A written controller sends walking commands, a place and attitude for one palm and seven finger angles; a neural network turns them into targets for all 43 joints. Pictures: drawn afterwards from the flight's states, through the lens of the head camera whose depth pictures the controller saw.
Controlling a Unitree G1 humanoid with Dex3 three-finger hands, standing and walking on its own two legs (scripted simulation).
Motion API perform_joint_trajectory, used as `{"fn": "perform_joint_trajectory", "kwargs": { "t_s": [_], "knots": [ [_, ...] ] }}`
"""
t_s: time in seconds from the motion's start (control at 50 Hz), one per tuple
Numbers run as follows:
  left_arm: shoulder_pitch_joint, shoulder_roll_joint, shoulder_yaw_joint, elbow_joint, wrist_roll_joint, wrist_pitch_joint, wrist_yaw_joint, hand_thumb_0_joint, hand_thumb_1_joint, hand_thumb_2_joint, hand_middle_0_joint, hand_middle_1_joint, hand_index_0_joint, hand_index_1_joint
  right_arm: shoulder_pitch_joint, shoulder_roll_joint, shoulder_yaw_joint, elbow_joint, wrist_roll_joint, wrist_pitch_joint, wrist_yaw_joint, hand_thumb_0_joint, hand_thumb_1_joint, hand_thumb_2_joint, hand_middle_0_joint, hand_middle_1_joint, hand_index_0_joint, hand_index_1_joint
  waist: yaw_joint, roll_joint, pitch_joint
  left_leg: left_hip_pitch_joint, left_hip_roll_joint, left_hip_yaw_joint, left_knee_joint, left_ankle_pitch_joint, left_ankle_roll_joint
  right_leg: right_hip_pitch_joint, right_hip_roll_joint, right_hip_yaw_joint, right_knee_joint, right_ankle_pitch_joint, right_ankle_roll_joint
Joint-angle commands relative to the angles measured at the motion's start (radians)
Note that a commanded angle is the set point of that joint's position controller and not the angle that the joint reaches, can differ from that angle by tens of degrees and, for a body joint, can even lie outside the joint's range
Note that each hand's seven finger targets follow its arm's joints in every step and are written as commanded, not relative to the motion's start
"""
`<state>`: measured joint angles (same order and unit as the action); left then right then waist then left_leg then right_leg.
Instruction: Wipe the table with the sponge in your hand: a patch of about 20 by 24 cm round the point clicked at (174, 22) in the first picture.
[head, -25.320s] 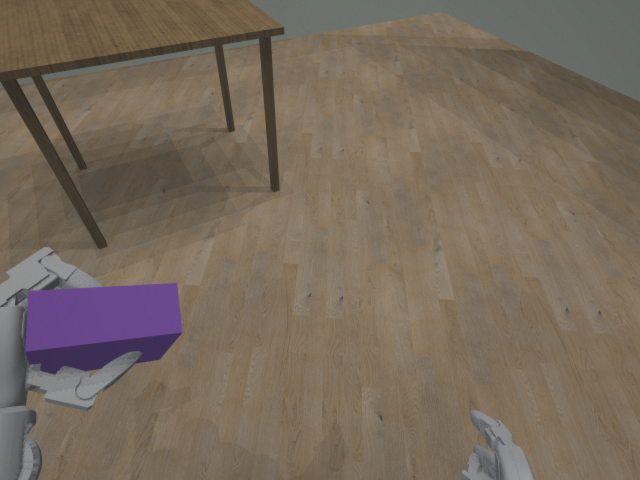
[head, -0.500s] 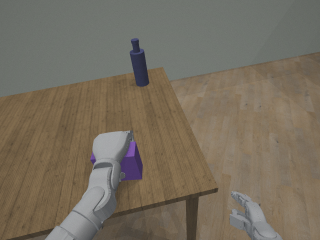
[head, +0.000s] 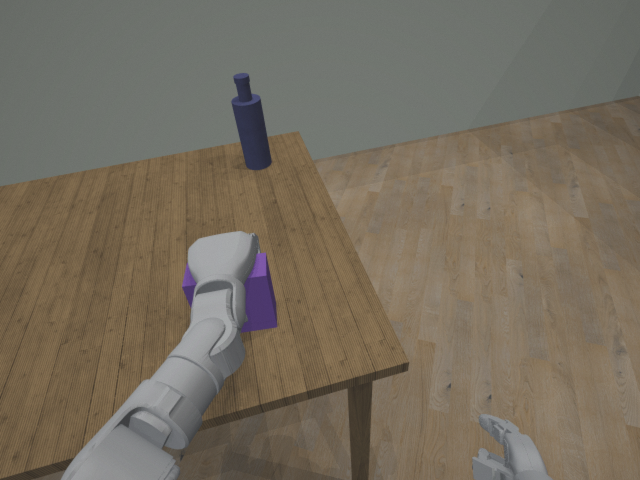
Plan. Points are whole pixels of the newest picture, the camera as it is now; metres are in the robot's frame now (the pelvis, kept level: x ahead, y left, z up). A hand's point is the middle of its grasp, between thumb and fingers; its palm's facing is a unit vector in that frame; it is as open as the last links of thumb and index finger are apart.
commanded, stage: wipe forward along the third lane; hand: left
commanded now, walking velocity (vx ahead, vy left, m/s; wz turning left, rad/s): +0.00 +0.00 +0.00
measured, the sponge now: (236, 304) +0.35 +0.17 +0.03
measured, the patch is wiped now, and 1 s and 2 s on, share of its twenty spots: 0.85 0.90 0.90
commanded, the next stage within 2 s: wipe back along the third lane in 1.26 s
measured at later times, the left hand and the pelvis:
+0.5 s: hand (238, 258) +0.41 +0.18 +0.07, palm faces -0.07 -0.03 -1.00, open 9.4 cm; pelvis +0.00 -0.01 +0.00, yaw -1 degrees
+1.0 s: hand (234, 240) +0.45 +0.20 +0.07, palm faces -0.07 -0.05 -1.00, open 9.4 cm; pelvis +0.02 +0.01 +0.00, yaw -2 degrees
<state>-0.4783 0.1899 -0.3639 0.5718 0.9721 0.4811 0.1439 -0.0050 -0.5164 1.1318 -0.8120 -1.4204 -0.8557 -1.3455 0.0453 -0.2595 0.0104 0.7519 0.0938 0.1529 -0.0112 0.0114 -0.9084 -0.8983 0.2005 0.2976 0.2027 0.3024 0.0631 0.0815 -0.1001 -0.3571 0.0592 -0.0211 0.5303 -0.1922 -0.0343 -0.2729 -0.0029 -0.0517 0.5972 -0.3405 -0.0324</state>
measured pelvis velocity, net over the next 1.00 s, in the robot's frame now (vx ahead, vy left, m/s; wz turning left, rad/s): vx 0.02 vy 0.01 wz -0.03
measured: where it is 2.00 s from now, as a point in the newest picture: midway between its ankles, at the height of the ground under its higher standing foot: outside the picture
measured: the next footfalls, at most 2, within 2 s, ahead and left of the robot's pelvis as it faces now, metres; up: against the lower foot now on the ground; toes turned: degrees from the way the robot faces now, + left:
none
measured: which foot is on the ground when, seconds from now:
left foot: down 0.00-1.00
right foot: down 0.00-1.00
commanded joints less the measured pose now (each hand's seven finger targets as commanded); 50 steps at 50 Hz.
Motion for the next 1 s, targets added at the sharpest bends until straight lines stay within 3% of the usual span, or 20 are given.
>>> {"fn": "perform_joint_trajectory", "kwargs": {
  "t_s": [0.0, 0.04, 0.06, 0.1, 0.16, 0.22, 0.26, 0.32, 0.36, 0.42, 0.44, 0.46, 0.52, 0.56, 0.64, 0.66, 0.72, 0.8, 0.9, 0.98],
  "knots": [
    [-0.294, 0.117, 0.073, -0.016, 0.021, -0.009, 0.042, 0.000, 0.100, 1.300, -1.200, -1.600, -1.200, -1.600, -0.174, -0.100, -0.035, -0.159, -0.005, -0.041, -0.008, 0.000, -0.900, -0.900, 0.200, 0.300, 0.200, 0.300, -0.023, -0.175, -0.085, 0.078, -0.076, 0.054, -0.028, -0.032, 0.068, -0.085, 0.015, 0.047, -0.166, 0.093, -0.015],
    [-0.315, 0.118, 0.072, -0.009, 0.024, -0.020, 0.042, 0.000, 0.100, 1.300, -1.200, -1.600, -1.200, -1.600, -0.161, -0.102, -0.037, -0.159, -0.007, -0.043, -0.012, 0.000, -0.900, -0.900, 0.200, 0.300, 0.200, 0.300, -0.026, -0.172, -0.095, 0.075, -0.076, 0.054, -0.025, -0.029, 0.070, -0.089, 0.016, 0.051, -0.163, 0.103, -0.015],
    [-0.319, 0.135, 0.092, -0.005, 0.023, -0.026, 0.044, 0.000, 0.100, 1.300, -1.200, -1.600, -1.200, -1.600, -0.148, -0.100, -0.040, -0.162, -0.007, -0.043, -0.013, 0.000, -0.900, -0.900, 0.200, 0.300, 0.200, 0.300, -0.029, -0.204, -0.108, 0.068, -0.074, 0.048, -0.027, -0.024, 0.071, -0.077, 0.017, 0.047, -0.160, 0.103, -0.013],
    [-0.322, 0.138, 0.091, 0.021, 0.027, -0.034, 0.048, 0.000, 0.100, 1.300, -1.200, -1.600, -1.200, -1.600, -0.141, -0.103, -0.040, -0.157, -0.007, -0.041, -0.019, 0.000, -0.900, -0.900, 0.200, 0.300, 0.200, 0.300, -0.030, -0.180, -0.095, 0.062, -0.076, 0.053, -0.022, -0.034, 0.070, -0.098, 0.017, 0.051, -0.160, 0.090, -0.013],
    [-0.410, 0.145, 0.093, 0.046, 0.023, -0.049, 0.054, 0.000, 0.100, 1.300, -1.200, -1.600, -1.200, -1.600, -0.118, -0.101, -0.039, -0.148, -0.004, -0.046, -0.024, 0.000, -0.900, -0.900, 0.200, 0.300, 0.200, 0.300, -0.049, -0.199, -0.106, 0.054, -0.070, 0.045, -0.027, -0.042, 0.070, -0.108, 0.019, 0.041, -0.152, 0.077, -0.010],
    [-0.423, 0.156, 0.102, 0.106, 0.027, -0.055, 0.067, 0.000, 0.100, 1.300, -1.200, -1.600, -1.200, -1.600, -0.102, -0.105, -0.042, -0.134, -0.008, -0.048, -0.028, 0.000, -0.900, -0.900, 0.200, 0.300, 0.200, 0.300, -0.045, -0.167, -0.107, 0.051, -0.071, 0.054, -0.019, -0.054, 0.070, -0.126, 0.017, 0.045, -0.155, 0.061, -0.009],
    [-0.480, 0.178, 0.119, 0.125, 0.020, -0.060, 0.070, 0.000, 0.100, 1.300, -1.200, -1.600, -1.200, -1.600, -0.090, -0.104, -0.042, -0.132, -0.006, -0.049, -0.029, 0.000, -0.900, -0.900, 0.200, 0.300, 0.200, 0.300, -0.057, -0.197, -0.129, 0.040, -0.067, 0.047, -0.022, -0.054, 0.071, -0.113, 0.017, 0.045, -0.152, 0.056, -0.005],
    [-0.475, 0.226, 0.158, 0.182, 0.022, -0.068, 0.080, 0.000, 0.100, 1.300, -1.200, -1.600, -1.200, -1.600, -0.075, -0.110, -0.044, -0.119, -0.011, -0.048, -0.031, 0.000, -0.900, -0.900, 0.200, 0.300, 0.200, 0.300, -0.048, -0.169, -0.142, 0.036, -0.065, 0.054, -0.010, -0.042, 0.073, -0.107, 0.012, 0.056, -0.153, 0.091, -0.002],
    [-0.541, 0.226, 0.151, 0.188, 0.014, -0.077, 0.078, 0.000, 0.100, 1.300, -1.200, -1.600, -1.200, -1.600, -0.070, -0.106, -0.041, -0.122, -0.008, -0.047, -0.031, 0.000, -0.900, -0.900, 0.200, 0.300, 0.200, 0.300, -0.065, -0.179, -0.153, 0.022, -0.062, 0.047, -0.013, -0.039, 0.074, -0.099, 0.011, 0.056, -0.151, 0.098, 0.002],
    [-0.546, 0.225, 0.148, 0.235, 0.025, -0.084, 0.084, 0.000, 0.100, 1.300, -1.200, -1.600, -1.200, -1.600, -0.048, -0.111, -0.044, -0.113, -0.013, -0.049, -0.029, 0.000, -0.900, -0.900, 0.200, 0.300, 0.200, 0.300, -0.069, -0.156, -0.148, 0.024, -0.061, 0.055, -0.004, -0.039, 0.077, -0.119, 0.012, 0.058, -0.151, 0.108, 0.003],
    [-0.555, 0.250, 0.167, 0.259, 0.031, -0.086, 0.087, 0.000, 0.100, 1.300, -1.200, -1.600, -1.200, -1.600, -0.038, -0.114, -0.045, -0.107, -0.013, -0.047, -0.029, 0.000, -0.900, -0.900, 0.200, 0.300, 0.200, 0.300, -0.072, -0.177, -0.149, 0.017, -0.058, 0.051, -0.004, -0.036, 0.076, -0.121, 0.013, 0.055, -0.146, 0.114, 0.003],
    [-0.578, 0.230, 0.154, 0.249, 0.023, -0.093, 0.085, 0.000, 0.100, 1.300, -1.200, -1.600, -1.200, -1.600, -0.035, -0.110, -0.045, -0.112, -0.012, -0.046, -0.027, 0.000, -0.900, -0.900, 0.200, 0.300, 0.200, 0.300, -0.077, -0.174, -0.174, 0.016, -0.058, 0.049, -0.006, -0.022, 0.076, -0.104, 0.013, 0.055, -0.140, 0.136, 0.004],
    [-0.563, 0.279, 0.191, 0.280, 0.030, -0.099, 0.093, 0.000, 0.100, 1.300, -1.200, -1.600, -1.200, -1.600, -0.018, -0.118, -0.049, -0.107, -0.016, -0.045, -0.027, 0.000, -0.900, -0.900, 0.200, 0.300, 0.200, 0.300, -0.074, -0.172, -0.178, 0.008, -0.056, 0.056, 0.007, -0.013, 0.079, -0.099, 0.010, 0.064, -0.142, 0.168, 0.008],
    [-0.620, 0.279, 0.182, 0.283, 0.027, -0.103, 0.091, 0.000, 0.100, 1.300, -1.200, -1.600, -1.200, -1.600, -0.011, -0.116, -0.048, -0.105, -0.013, -0.046, -0.027, 0.000, -0.900, -0.900, 0.200, 0.300, 0.200, 0.300, -0.091, -0.192, -0.185, -0.003, -0.054, 0.049, 0.001, -0.016, 0.080, -0.097, 0.012, 0.059, -0.141, 0.163, 0.012],
    [-0.611, 0.340, 0.216, 0.329, 0.039, -0.101, 0.093, 0.000, 0.100, 1.300, -1.200, -1.600, -1.200, -1.600, 0.015, -0.129, -0.050, -0.093, -0.016, -0.044, -0.024, 0.000, -0.900, -0.900, 0.200, 0.300, 0.200, 0.300, -0.087, -0.169, -0.202, -0.009, -0.054, 0.057, 0.012, 0.011, 0.082, -0.084, 0.010, 0.064, -0.133, 0.218, 0.012],
    [-0.624, 0.326, 0.209, 0.323, 0.036, -0.103, 0.089, 0.000, 0.100, 1.300, -1.200, -1.600, -1.200, -1.600, 0.021, -0.126, -0.053, -0.099, -0.015, -0.042, -0.022, 0.000, -0.900, -0.900, 0.200, 0.300, 0.200, 0.300, -0.092, -0.180, -0.223, -0.008, -0.053, 0.054, 0.010, 0.025, 0.081, -0.069, 0.011, 0.060, -0.127, 0.237, 0.013],
    [-0.612, 0.315, 0.199, 0.327, 0.040, -0.104, 0.086, 0.000, 0.100, 1.300, -1.200, -1.600, -1.200, -1.600, 0.030, -0.130, -0.054, -0.099, -0.017, -0.039, -0.015, 0.000, -0.900, -0.900, 0.200, 0.300, 0.200, 0.300, -0.093, -0.135, -0.217, 0.005, -0.053, 0.066, 0.021, 0.053, 0.083, -0.076, 0.011, 0.060, -0.127, 0.291, 0.010],
    [-0.545, 0.339, 0.239, 0.331, 0.038, -0.115, 0.085, 0.000, 0.100, 1.300, -1.200, -1.600, -1.200, -1.600, 0.048, -0.133, -0.063, -0.104, -0.021, -0.033, -0.009, 0.000, -0.900, -0.900, 0.200, 0.300, 0.200, 0.300, -0.077, -0.156, -0.253, 0.004, -0.055, 0.069, 0.029, 0.101, 0.085, -0.032, 0.011, 0.058, -0.114, 0.378, 0.010],
    [-0.545, 0.339, 0.237, 0.334, 0.048, -0.118, 0.090, 0.000, 0.100, 1.300, -1.200, -1.600, -1.200, -1.600, 0.051, -0.139, -0.066, -0.103, -0.020, -0.027, -0.005, 0.000, -0.900, -0.900, 0.200, 0.300, 0.200, 0.300, -0.086, -0.165, -0.205, -0.004, -0.056, 0.069, 0.020, 0.093, 0.086, -0.062, 0.016, 0.049, -0.122, 0.357, 0.008],
    [-0.583, 0.358, 0.250, 0.340, 0.057, -0.118, 0.102, 0.000, 0.100, 1.300, -1.200, -1.600, -1.200, -1.600, 0.063, -0.142, -0.069, -0.091, -0.026, -0.027, -0.007, 0.000, -0.900, -0.900, 0.200, 0.300, 0.200, 0.300, -0.096, -0.181, -0.232, 0.004, -0.054, 0.072, 0.026, 0.109, 0.087, -0.060, 0.016, 0.046, -0.116, 0.375, 0.010]
  ]
}}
